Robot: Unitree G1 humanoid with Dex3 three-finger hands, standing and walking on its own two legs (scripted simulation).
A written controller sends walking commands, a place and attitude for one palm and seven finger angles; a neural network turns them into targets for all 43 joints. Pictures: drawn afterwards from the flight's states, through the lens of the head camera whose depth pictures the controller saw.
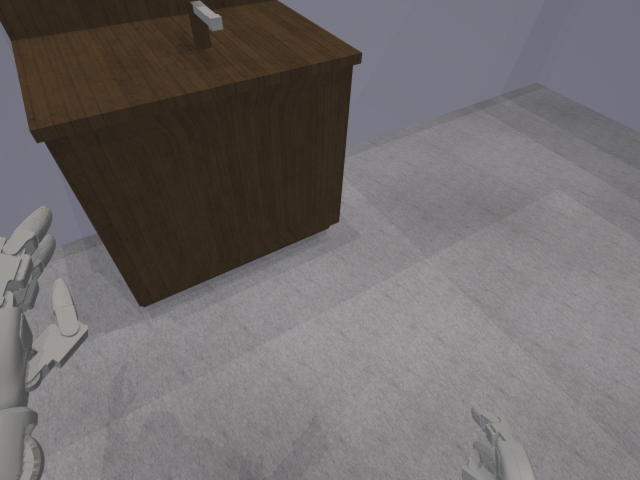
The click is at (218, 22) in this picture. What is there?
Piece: tap's lever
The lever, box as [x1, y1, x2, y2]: [207, 14, 222, 30]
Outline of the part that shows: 208,15 207,18 209,27 212,30 221,29 221,17 218,14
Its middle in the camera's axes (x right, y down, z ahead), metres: -0.26 -0.53 +0.94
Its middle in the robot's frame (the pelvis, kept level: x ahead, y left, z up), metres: +1.06 +0.33 +0.13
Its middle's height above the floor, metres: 0.91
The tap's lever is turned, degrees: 0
